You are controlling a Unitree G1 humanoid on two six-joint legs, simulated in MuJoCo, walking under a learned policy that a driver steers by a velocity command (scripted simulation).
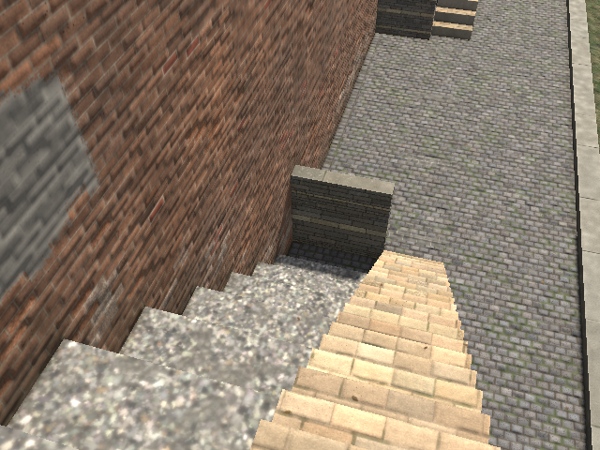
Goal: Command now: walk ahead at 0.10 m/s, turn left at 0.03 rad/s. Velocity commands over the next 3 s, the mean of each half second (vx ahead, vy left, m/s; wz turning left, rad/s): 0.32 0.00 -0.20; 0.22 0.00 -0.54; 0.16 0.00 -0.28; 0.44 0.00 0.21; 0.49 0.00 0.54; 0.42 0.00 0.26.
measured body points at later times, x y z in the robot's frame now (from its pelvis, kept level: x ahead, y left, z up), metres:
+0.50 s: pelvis +0.03 +0.03 -0.02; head +0.04 +0.02 +0.43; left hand +0.20 +0.23 -0.14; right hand -0.04 -0.18 -0.17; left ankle +0.00 +0.12 -0.74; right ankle +0.01 -0.10 -0.66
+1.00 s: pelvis +0.16 +0.00 -0.17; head +0.17 +0.00 +0.28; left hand +0.26 +0.22 -0.31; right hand +0.21 -0.27 -0.27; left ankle +0.22 +0.07 -0.93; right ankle +0.03 -0.11 -0.73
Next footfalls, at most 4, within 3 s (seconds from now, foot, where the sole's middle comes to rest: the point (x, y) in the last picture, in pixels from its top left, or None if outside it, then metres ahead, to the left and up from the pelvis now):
0.64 right None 0.06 -0.11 -0.77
0.96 left None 0.24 0.06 -0.99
1.32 right None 0.19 -0.17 -0.98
1.72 right None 0.22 -0.22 -0.99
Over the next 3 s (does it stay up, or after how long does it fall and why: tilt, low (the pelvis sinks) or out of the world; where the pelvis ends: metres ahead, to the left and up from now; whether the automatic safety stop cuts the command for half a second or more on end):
stays up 0.66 -0.20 -0.70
